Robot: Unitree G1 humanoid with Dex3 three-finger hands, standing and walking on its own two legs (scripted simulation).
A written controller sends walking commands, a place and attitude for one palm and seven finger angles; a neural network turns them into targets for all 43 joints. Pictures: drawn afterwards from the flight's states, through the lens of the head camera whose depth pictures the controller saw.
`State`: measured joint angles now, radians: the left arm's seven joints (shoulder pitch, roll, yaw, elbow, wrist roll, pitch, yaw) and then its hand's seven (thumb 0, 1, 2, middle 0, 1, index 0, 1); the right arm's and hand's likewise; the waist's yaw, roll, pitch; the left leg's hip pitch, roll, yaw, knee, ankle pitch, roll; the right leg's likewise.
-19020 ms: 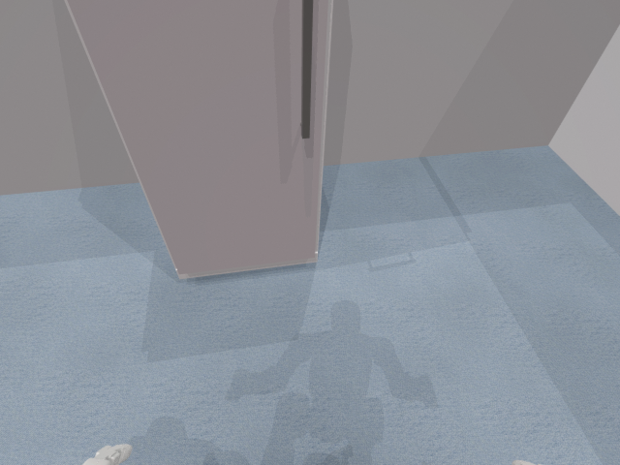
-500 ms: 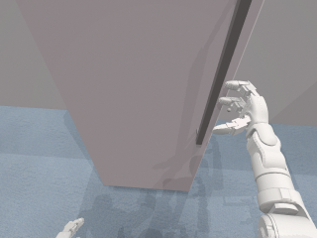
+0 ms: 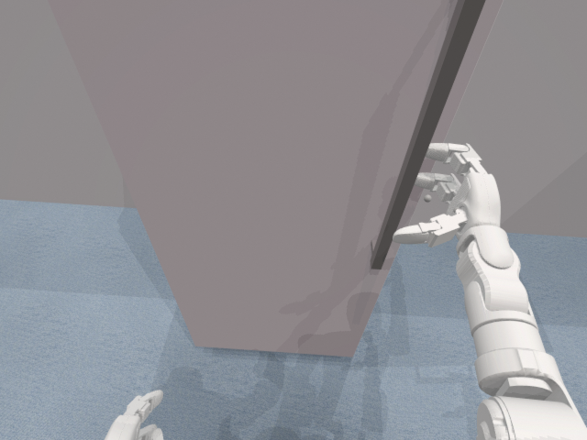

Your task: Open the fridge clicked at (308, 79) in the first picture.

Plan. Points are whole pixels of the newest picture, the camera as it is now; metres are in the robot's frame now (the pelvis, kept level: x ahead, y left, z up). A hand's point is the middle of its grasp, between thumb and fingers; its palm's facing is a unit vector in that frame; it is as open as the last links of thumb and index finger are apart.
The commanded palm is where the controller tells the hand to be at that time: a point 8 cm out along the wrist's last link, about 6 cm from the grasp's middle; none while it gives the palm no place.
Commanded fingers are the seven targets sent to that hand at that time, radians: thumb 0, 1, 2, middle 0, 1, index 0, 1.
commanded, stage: feel for the door with the fingertips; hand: right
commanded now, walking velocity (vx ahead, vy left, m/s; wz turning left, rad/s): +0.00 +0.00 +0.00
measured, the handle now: (406, 164) +0.47 -0.12 +0.15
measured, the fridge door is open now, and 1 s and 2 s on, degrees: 0 0 0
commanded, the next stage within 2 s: slide the fingers in behind the handle in 0.34 s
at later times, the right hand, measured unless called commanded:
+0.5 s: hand (424, 191) +0.43 -0.14 +0.14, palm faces -0.01 +1.00 +0.01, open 13.9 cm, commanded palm +0.40 -0.19 +0.14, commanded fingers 0.00 0.50 -0.30 0.30 1.20 0.30 1.20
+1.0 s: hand (421, 206) +0.40 -0.13 +0.14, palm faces -0.03 +1.00 +0.01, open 14.0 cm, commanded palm +0.38 -0.18 +0.14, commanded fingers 0.00 0.50 -0.30 0.30 1.20 0.30 1.20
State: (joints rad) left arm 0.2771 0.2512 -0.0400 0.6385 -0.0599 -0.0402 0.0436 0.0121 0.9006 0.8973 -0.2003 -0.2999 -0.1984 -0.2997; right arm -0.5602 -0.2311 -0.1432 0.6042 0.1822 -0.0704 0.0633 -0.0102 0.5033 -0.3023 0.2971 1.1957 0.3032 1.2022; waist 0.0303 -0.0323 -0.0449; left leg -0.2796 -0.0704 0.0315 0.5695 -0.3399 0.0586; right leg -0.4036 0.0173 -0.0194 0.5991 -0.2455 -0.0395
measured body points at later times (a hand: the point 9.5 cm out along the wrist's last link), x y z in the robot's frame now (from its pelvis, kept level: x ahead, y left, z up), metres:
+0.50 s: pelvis +0.00 +0.00 +0.00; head +0.02 +0.01 +0.45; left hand +0.09 +0.26 -0.12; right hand +0.42 -0.19 +0.14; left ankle -0.03 +0.08 -0.73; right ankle +0.04 -0.09 -0.73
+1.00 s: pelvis +0.00 -0.01 +0.00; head +0.01 -0.01 +0.45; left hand +0.13 +0.23 -0.10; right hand +0.40 -0.18 +0.14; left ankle -0.03 +0.08 -0.73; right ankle +0.04 -0.09 -0.73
